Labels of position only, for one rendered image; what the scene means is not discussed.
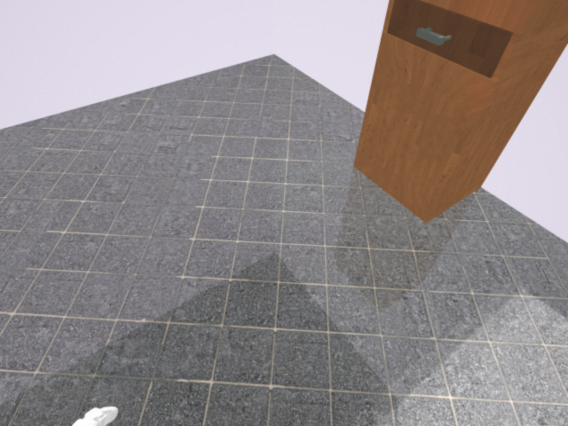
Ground drawer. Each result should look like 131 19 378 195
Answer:
387 0 513 78

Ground left robot hand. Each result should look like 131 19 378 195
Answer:
72 406 118 426

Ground cabinet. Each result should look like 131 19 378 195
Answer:
353 0 568 223

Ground handle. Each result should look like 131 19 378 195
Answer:
415 28 451 45

